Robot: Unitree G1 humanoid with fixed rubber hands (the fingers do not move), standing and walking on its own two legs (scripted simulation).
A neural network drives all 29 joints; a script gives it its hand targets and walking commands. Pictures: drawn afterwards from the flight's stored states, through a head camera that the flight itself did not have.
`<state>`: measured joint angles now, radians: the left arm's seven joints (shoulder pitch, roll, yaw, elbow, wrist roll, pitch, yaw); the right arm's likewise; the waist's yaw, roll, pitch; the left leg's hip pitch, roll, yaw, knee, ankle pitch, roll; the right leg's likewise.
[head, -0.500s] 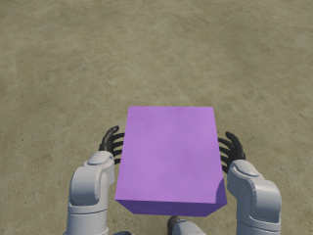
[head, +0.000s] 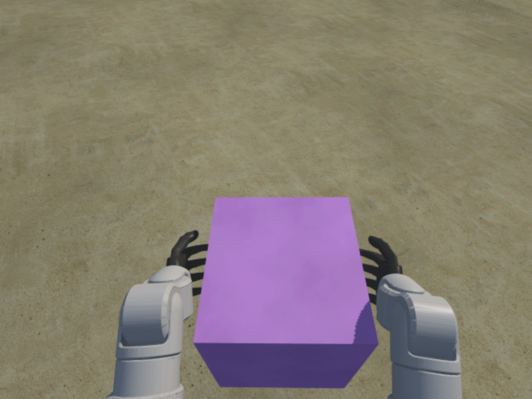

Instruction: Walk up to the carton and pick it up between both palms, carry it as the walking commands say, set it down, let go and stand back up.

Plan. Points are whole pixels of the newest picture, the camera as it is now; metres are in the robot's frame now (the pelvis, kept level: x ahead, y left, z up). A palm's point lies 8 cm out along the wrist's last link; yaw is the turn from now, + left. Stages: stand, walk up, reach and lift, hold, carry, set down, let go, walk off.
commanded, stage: carry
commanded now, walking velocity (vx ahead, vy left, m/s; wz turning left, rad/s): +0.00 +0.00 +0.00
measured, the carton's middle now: (281, 295) +0.28 -0.01 +0.01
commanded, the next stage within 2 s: none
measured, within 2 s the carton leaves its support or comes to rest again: neither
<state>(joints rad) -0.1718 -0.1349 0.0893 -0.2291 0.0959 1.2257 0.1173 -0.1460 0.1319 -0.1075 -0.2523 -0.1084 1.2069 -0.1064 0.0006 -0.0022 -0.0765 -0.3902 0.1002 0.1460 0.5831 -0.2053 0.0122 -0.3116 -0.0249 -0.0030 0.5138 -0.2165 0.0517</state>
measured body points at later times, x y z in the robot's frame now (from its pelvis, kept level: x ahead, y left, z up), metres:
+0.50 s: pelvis -0.08 +0.00 -0.01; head -0.10 +0.01 +0.44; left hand +0.19 +0.16 +0.05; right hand +0.21 -0.13 +0.06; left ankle +0.06 +0.11 -0.73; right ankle +0.03 -0.15 -0.73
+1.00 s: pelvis -0.16 +0.00 +0.00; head -0.21 -0.01 +0.45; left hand +0.09 +0.16 +0.03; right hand +0.10 -0.13 +0.03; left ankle -0.04 +0.12 -0.68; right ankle -0.15 -0.06 -0.73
